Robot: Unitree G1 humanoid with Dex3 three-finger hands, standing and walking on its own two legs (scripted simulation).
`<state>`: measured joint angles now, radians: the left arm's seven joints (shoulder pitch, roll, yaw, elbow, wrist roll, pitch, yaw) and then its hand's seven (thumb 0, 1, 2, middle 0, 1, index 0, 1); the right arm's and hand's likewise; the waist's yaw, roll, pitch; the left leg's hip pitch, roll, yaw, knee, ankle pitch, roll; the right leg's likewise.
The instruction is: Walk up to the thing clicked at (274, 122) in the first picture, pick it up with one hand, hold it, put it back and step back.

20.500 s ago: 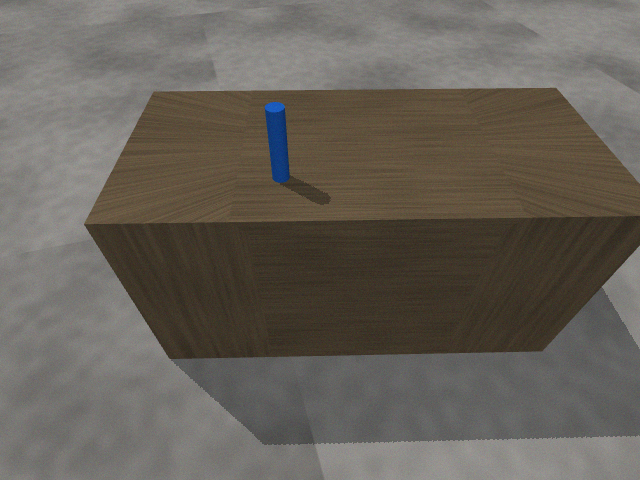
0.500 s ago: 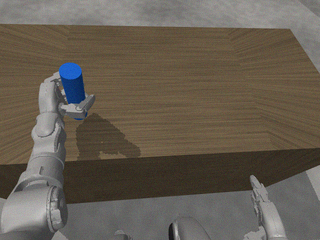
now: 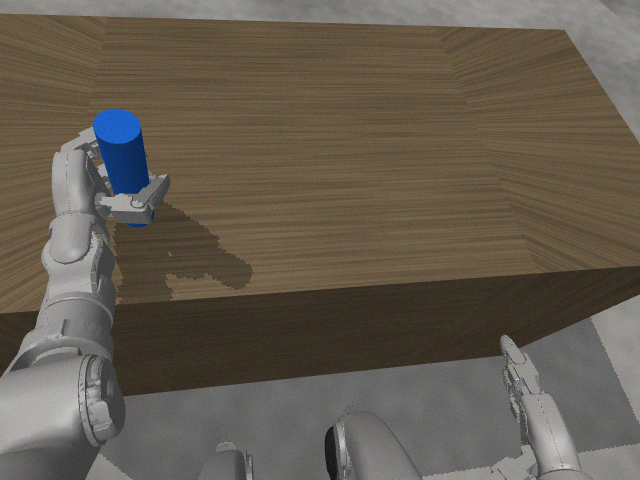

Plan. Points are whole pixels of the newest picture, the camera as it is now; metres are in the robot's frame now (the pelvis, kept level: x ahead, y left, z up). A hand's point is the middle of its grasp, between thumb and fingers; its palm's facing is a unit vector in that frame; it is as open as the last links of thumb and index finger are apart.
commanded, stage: lower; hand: left
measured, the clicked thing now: (129, 177) +0.48 +0.17 +0.06
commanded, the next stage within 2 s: loosen in 0.06 s
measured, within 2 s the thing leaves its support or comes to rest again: rests again in 0.48 s
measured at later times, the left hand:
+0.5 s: hand (138, 179) +0.50 +0.17 +0.04, palm faces +0.05 -1.00 +0.01, open 8.1 cm
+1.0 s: hand (136, 180) +0.50 +0.17 +0.04, palm faces +0.06 -1.00 +0.02, open 16.0 cm
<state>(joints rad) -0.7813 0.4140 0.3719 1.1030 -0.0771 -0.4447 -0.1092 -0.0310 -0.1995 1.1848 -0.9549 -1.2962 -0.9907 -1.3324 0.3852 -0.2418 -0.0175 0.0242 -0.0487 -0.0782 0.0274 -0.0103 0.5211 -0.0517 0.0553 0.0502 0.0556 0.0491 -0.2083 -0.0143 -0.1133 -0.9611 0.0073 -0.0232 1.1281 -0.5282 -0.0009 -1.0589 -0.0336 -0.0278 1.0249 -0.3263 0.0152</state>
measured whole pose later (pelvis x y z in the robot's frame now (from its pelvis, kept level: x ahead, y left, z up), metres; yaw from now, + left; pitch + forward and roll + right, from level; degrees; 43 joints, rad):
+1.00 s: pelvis +0.01 +0.00 -0.01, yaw +0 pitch +22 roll -2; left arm -0.77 0.40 0.36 1.08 -0.09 -0.45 -0.12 -0.01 -0.53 0.16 -0.33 -0.25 -0.34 -0.24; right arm 0.41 -0.25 -0.02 -0.02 -0.05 -0.06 0.03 -0.01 0.51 -0.05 0.06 0.05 0.06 0.05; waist -0.21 -0.02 -0.13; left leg -0.98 0.01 -0.03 1.17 -0.56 0.00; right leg -1.08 -0.04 -0.03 1.07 -0.36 0.02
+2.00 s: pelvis +0.05 +0.01 +0.06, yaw +0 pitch +9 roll -1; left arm -0.35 0.53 0.34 0.73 -0.02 0.01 -0.02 -0.01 -0.57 0.03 -0.07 -0.04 -0.06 -0.05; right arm 0.40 -0.27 -0.02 0.30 0.06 -0.04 -0.01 -0.01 0.50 -0.06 0.06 0.05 0.06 0.05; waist -0.02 0.04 -0.12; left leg -0.45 0.00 -0.01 0.74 -0.44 0.01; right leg -0.56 -0.04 -0.03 0.68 -0.27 0.03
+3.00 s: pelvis +0.01 -0.01 +0.07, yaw +1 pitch +1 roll +1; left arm 0.50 0.26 0.19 0.01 -0.04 -0.13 0.05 -0.01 -0.53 0.04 -0.05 -0.05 -0.05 -0.05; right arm 0.34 -0.20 -0.05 0.41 0.03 -0.12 -0.08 -0.01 0.30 -0.24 0.10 0.13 0.10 0.12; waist 0.03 0.01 0.00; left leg -0.32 -0.01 -0.03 0.68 -0.37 -0.01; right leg -0.45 -0.05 -0.04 0.67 -0.24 0.01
